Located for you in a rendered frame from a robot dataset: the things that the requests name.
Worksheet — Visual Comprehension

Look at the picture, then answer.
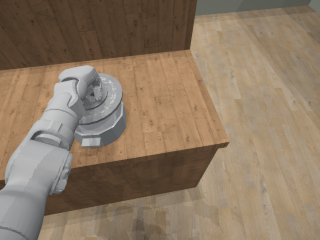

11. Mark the pot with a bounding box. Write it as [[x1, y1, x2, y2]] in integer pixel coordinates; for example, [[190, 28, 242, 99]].
[[74, 101, 127, 148]]

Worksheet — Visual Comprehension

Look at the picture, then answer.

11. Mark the knob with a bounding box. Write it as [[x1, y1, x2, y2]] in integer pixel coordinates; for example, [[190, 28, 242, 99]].
[[87, 85, 95, 97]]

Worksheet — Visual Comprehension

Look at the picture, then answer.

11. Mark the robot left forearm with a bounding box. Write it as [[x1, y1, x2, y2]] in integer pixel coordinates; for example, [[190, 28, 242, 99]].
[[4, 75, 88, 184]]

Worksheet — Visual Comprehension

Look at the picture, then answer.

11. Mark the table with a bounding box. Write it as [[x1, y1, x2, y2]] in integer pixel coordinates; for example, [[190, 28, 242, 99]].
[[0, 0, 230, 216]]

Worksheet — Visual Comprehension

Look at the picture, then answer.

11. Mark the lid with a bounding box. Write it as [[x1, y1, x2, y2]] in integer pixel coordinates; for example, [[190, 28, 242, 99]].
[[78, 73, 123, 126]]

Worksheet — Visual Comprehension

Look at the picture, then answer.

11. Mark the robot left hand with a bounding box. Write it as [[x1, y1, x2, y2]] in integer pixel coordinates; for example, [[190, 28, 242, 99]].
[[58, 65, 103, 106]]

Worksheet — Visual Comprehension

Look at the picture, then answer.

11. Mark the left robot upper arm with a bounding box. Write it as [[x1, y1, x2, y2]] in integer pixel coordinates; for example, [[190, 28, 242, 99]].
[[0, 139, 73, 240]]

